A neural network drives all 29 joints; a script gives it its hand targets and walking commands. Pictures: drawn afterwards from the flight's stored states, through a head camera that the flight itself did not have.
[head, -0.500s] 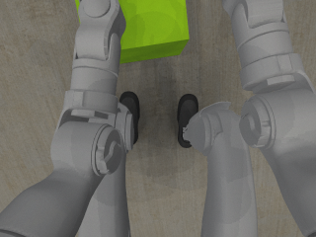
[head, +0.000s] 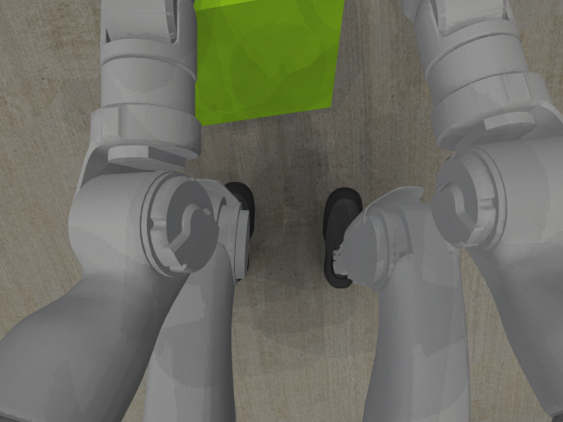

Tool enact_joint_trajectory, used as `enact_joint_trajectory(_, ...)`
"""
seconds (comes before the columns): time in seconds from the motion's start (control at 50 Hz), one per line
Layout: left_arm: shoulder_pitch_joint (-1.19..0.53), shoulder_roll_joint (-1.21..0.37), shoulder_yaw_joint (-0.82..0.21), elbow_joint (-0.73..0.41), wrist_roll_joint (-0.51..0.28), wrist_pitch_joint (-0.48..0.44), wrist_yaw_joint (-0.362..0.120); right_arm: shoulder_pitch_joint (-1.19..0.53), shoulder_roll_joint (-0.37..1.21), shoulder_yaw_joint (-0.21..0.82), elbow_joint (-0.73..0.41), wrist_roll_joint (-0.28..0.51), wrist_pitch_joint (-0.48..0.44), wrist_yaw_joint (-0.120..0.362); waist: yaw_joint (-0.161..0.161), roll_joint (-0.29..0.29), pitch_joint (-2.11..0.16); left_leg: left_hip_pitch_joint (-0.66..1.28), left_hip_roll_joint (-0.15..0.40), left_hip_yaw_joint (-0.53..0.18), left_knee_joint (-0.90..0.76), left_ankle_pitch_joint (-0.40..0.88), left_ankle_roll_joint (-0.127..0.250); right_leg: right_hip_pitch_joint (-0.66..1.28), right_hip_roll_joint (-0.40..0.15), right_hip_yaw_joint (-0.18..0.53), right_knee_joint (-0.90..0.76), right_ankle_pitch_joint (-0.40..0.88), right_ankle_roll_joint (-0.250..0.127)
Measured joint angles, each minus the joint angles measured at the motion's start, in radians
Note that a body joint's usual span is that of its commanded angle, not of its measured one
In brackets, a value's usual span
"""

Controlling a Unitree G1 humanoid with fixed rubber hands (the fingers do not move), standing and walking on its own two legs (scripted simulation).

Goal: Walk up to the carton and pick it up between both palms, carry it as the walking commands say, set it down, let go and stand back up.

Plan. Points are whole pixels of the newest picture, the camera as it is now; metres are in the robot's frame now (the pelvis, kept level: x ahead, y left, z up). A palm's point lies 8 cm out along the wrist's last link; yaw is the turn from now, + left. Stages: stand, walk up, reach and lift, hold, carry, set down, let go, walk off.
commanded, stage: set down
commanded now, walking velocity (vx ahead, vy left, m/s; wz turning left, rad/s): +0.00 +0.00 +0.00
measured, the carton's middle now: out of the picture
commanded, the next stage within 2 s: none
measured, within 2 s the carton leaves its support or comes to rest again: neither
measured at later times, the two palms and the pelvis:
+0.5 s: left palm out of the picture +0.61 +0.13 -0.13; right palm out of the picture +0.57 -0.09 -0.21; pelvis +0.03 +0.01 -0.01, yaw +0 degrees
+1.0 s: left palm out of the picture +0.61 +0.13 -0.14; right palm out of the picture +0.57 -0.10 -0.22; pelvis +0.02 +0.01 -0.02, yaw +0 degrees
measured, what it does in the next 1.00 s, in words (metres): stands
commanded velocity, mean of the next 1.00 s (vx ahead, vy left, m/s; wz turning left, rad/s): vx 0.00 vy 0.00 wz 0.00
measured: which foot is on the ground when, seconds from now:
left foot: down 0.00-1.00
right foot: down 0.00-1.00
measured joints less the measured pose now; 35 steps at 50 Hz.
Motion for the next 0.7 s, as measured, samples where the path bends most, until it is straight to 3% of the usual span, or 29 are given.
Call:
enact_joint_trajectory(0.3,-0.031,0.000,0.068,0.046,0.042,0.027,-0.046,0.077,0.058,-0.027,-0.046,-0.108,-0.043,-0.006,0.013,0.010,-0.065,-0.019,-0.072,-0.008,0.033,-0.079,-0.030,-0.039,0.021,0.049,0.050,-0.068,0.014)
enact_joint_trajectory(0.7,-0.031,-0.002,0.082,0.072,0.068,0.036,-0.060,0.127,0.029,-0.046,-0.049,-0.132,-0.043,0.007,0.020,0.011,-0.131,-0.075,-0.077,-0.008,0.054,-0.079,-0.026,-0.095,0.024,0.052,0.068,-0.068,0.024)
